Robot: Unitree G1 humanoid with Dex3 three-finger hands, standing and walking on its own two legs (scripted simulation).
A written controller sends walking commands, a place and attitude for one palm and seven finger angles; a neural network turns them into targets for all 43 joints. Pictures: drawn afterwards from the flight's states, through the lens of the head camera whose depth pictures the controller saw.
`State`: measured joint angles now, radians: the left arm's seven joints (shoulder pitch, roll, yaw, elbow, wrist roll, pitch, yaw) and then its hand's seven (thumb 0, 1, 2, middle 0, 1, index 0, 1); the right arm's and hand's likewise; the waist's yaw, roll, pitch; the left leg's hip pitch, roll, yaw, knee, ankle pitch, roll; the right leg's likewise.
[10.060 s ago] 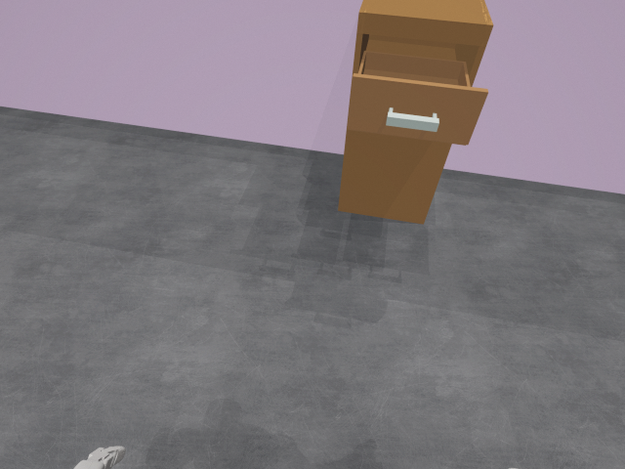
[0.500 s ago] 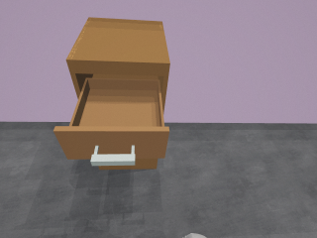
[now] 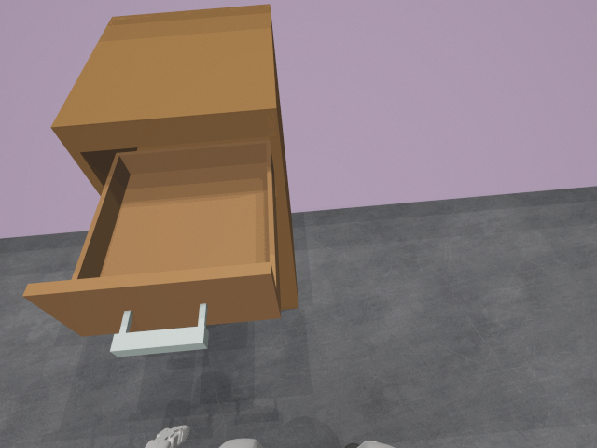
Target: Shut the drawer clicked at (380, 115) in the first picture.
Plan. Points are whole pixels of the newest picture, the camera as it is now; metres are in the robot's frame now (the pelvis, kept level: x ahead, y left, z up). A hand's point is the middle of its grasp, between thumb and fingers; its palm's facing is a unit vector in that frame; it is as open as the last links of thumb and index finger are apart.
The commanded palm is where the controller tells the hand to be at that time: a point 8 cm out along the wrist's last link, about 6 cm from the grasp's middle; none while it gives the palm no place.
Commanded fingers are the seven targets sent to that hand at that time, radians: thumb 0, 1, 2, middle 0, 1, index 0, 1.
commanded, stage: come to a stop and stand still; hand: left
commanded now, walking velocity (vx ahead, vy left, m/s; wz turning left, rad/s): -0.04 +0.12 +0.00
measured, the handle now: (163, 327) +0.29 +0.23 -0.06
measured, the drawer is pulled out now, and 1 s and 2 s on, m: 0.30 0.30 0.30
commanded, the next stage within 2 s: none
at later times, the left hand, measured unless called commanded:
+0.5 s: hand out of the picture -0.08 +0.24 -0.17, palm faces +0.06 -0.98 -0.19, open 7.3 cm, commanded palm none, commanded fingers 0.00 0.90 0.90 -0.20 -0.30 -0.20 -0.30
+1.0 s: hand out of the picture +0.01 +0.17 -0.18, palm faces +0.01 -0.98 -0.21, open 7.2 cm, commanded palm none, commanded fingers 0.00 0.90 0.90 -0.20 -0.30 -0.20 -0.30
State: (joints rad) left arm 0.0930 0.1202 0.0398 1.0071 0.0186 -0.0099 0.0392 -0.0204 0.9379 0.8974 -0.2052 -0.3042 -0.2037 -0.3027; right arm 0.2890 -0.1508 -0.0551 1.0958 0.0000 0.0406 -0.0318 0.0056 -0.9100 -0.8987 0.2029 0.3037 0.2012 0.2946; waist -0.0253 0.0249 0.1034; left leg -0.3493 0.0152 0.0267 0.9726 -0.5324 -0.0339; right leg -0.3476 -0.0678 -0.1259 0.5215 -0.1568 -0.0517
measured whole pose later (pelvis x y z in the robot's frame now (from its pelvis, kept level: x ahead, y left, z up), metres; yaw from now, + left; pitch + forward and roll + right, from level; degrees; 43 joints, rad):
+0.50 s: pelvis -0.04 +0.05 +0.01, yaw -1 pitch +1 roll +1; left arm 0.36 0.20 0.06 1.11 0.02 0.04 0.01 0.00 0.92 0.90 -0.20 -0.30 -0.20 -0.30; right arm 0.35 -0.09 -0.01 1.08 -0.02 -0.01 -0.04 0.01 -0.91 -0.90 0.20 0.30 0.20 0.30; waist 0.01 -0.06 -0.03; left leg -0.14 -0.02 0.04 0.33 -0.21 0.02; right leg -0.41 -0.01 0.01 0.95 -0.30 0.03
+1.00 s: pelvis -0.02 +0.00 +0.00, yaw -1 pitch +0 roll +0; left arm 0.27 0.17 0.00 1.05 0.01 -0.02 0.06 0.01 0.95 0.90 -0.20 -0.30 -0.20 -0.30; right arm 0.22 -0.17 -0.02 1.08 -0.01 0.00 -0.04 0.01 -0.91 -0.90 0.20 0.30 0.20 0.29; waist -0.02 -0.01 0.02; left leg -0.21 0.04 0.02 0.57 -0.36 -0.02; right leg -0.14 0.07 -0.08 0.50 -0.37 -0.08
